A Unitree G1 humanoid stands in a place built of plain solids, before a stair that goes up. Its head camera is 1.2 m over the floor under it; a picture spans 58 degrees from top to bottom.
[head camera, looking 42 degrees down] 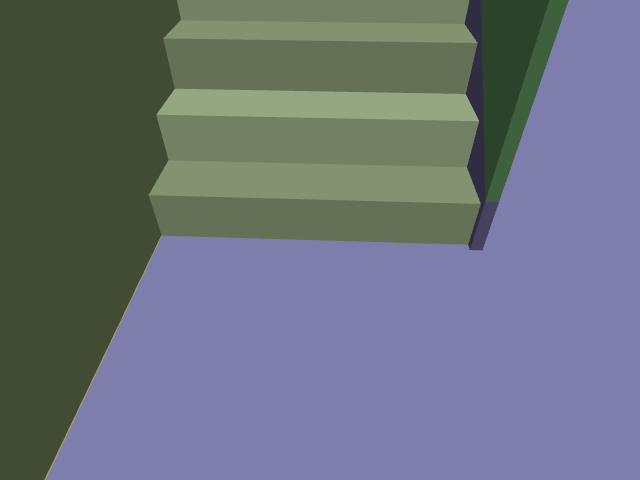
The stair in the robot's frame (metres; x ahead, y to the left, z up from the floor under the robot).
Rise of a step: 0.21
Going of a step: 0.25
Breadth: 1.27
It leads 3 degrees to the right of straight ahead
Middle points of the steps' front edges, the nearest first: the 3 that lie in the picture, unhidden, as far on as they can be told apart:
1.33 0.03 0.21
1.58 0.02 0.42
1.84 0.01 0.63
